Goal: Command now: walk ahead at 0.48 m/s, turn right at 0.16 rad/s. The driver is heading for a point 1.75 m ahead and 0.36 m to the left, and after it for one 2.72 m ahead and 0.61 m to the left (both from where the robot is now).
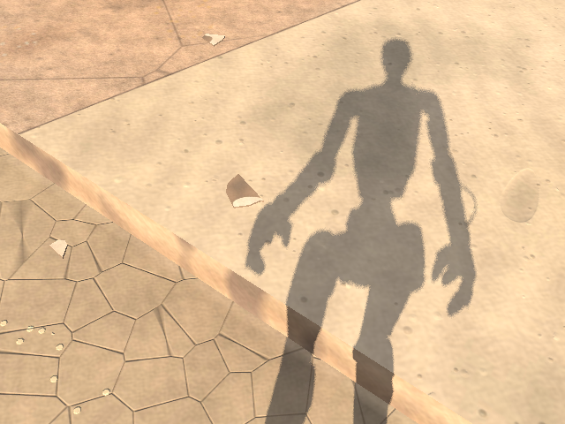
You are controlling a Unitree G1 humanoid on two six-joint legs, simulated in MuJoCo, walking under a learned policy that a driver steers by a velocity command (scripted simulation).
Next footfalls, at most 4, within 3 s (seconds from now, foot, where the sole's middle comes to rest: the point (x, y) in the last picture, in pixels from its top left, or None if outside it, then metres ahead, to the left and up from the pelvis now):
0.24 right None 0.26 -0.12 -0.79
0.78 left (236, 417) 0.54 0.07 -0.79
1.36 right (255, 248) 0.94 0.03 -0.65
1.94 left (150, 181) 1.18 0.33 -0.65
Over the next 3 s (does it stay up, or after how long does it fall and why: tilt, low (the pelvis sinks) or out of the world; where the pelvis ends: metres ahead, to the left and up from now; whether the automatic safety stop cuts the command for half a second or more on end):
stays up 1.45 0.35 0.13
